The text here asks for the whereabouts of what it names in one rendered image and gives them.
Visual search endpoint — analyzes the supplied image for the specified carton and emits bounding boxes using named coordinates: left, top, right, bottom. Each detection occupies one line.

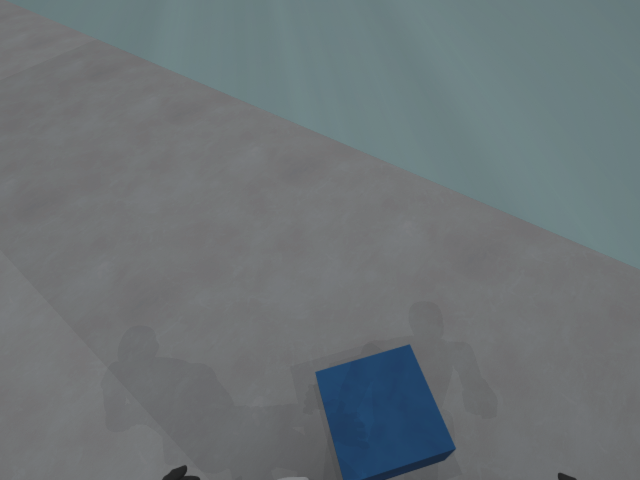
left=315, top=344, right=456, bottom=480

